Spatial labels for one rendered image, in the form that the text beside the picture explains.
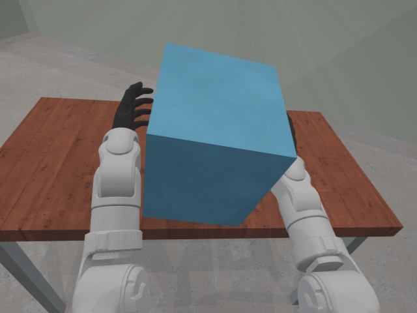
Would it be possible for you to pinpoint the right robot forearm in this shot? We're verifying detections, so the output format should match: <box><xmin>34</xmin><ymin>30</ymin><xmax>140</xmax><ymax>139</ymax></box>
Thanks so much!
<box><xmin>270</xmin><ymin>156</ymin><xmax>381</xmax><ymax>313</ymax></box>

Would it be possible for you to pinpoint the table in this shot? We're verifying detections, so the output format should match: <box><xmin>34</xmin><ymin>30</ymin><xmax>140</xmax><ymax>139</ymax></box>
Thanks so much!
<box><xmin>0</xmin><ymin>97</ymin><xmax>403</xmax><ymax>313</ymax></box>

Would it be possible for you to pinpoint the left robot forearm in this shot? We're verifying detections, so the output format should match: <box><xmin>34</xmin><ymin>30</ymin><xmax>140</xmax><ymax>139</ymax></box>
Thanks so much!
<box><xmin>72</xmin><ymin>128</ymin><xmax>143</xmax><ymax>313</ymax></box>

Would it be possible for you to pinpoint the carton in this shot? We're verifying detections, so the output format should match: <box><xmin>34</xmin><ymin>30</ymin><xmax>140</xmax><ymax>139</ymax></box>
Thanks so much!
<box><xmin>143</xmin><ymin>42</ymin><xmax>297</xmax><ymax>227</ymax></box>

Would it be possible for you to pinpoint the robot left upper arm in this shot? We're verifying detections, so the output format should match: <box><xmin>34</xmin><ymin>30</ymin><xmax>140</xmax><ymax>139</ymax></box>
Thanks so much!
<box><xmin>73</xmin><ymin>263</ymin><xmax>151</xmax><ymax>313</ymax></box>

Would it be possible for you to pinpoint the robot right upper arm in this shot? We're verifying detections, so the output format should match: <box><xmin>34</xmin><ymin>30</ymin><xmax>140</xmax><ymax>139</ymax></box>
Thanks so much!
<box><xmin>298</xmin><ymin>270</ymin><xmax>380</xmax><ymax>313</ymax></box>

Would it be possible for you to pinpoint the left robot hand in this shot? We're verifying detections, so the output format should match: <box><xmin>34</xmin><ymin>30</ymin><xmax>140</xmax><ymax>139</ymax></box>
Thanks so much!
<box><xmin>112</xmin><ymin>82</ymin><xmax>154</xmax><ymax>131</ymax></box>

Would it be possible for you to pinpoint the right robot hand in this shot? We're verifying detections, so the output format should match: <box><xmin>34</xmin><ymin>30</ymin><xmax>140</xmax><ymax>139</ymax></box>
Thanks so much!
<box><xmin>287</xmin><ymin>113</ymin><xmax>297</xmax><ymax>155</ymax></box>

